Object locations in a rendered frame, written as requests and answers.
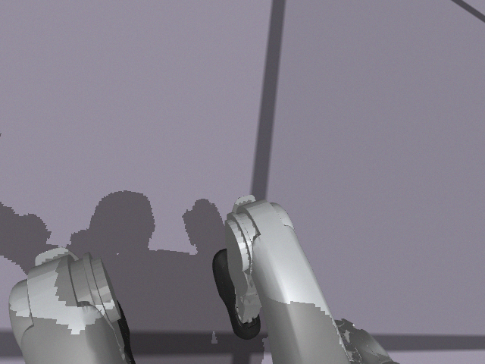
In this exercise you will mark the left robot foot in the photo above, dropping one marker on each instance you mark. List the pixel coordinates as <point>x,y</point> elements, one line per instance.
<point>125,332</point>

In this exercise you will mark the right robot foot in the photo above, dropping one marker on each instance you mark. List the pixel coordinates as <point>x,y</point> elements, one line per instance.
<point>226,291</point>

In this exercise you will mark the right robot hand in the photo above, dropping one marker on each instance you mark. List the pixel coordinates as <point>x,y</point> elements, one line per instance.
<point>364,349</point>

